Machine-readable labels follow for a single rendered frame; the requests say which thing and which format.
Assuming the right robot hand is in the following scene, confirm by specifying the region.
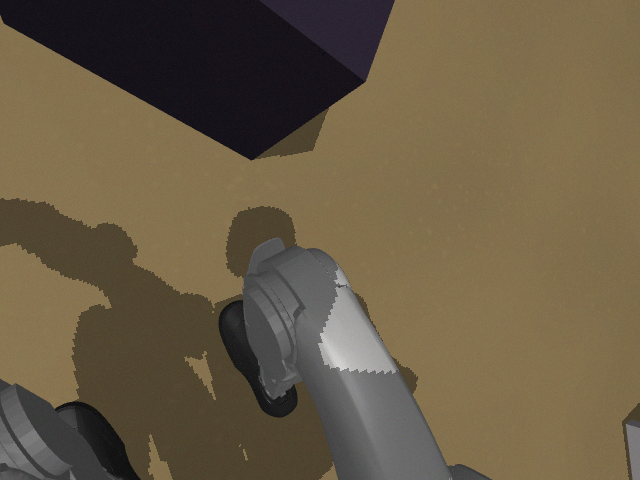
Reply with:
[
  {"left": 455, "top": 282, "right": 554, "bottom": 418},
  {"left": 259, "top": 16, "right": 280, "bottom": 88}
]
[{"left": 448, "top": 464, "right": 492, "bottom": 480}]

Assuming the right robot foot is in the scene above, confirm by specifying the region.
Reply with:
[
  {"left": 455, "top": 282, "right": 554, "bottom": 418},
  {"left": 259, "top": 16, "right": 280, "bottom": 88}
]
[{"left": 218, "top": 300, "right": 297, "bottom": 418}]

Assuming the left robot foot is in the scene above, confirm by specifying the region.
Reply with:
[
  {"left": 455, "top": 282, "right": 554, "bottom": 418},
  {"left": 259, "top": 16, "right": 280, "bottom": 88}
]
[{"left": 55, "top": 402, "right": 141, "bottom": 480}]

